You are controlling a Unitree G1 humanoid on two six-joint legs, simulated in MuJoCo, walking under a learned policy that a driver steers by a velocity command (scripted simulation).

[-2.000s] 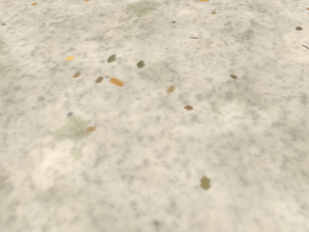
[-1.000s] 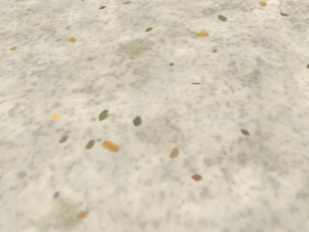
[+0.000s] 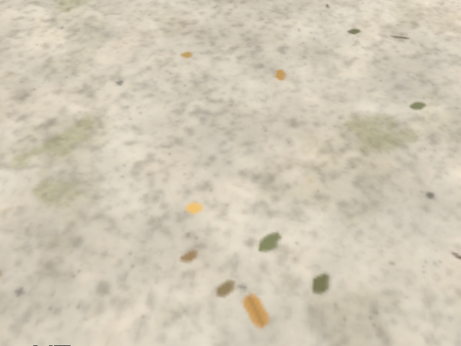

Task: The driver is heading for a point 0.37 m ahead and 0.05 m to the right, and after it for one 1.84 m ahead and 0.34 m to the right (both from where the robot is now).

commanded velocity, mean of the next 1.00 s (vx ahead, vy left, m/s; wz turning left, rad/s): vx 0.18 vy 0.00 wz -0.08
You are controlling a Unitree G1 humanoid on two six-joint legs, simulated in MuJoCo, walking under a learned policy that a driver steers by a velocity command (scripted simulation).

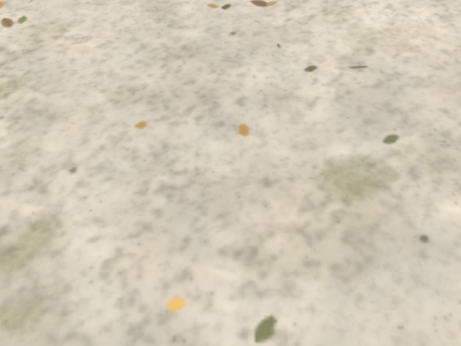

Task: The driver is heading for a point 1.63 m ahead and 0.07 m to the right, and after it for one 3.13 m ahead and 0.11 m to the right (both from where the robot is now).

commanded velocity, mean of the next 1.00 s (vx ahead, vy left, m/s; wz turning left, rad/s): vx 0.01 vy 0.00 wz -0.24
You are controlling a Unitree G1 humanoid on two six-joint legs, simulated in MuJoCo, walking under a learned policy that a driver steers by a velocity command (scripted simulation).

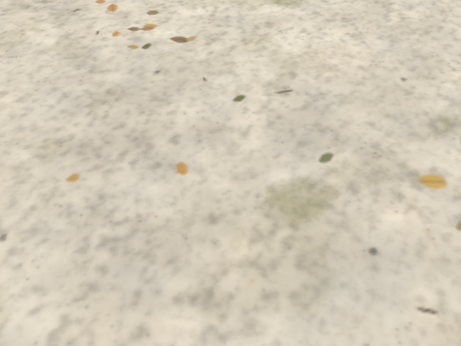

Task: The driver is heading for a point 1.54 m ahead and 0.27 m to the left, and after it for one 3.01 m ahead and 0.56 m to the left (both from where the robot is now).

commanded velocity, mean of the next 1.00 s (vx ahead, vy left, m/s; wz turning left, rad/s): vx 0.21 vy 0.00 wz -0.01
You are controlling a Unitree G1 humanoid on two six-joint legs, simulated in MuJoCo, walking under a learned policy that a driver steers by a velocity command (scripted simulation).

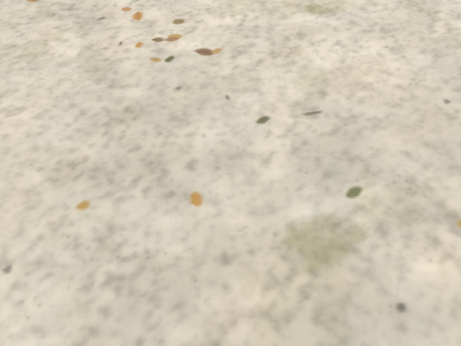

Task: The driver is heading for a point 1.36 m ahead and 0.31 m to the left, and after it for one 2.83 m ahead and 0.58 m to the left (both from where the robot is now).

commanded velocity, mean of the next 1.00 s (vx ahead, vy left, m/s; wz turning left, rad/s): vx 0.49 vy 0.00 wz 0.21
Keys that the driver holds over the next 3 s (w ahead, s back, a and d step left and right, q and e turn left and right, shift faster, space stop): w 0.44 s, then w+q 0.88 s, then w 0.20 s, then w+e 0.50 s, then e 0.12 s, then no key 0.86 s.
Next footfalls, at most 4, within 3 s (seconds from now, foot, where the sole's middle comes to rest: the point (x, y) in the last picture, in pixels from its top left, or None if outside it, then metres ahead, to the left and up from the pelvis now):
0.16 left None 0.29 0.13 -0.78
0.68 right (304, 315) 0.59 -0.11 -0.78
1.20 left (204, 249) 0.80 0.21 -0.78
1.74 right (223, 164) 1.18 0.18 -0.78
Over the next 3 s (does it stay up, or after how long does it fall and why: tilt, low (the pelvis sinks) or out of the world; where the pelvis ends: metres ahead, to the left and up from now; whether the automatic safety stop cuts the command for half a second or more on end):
stays up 1.33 0.31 -0.01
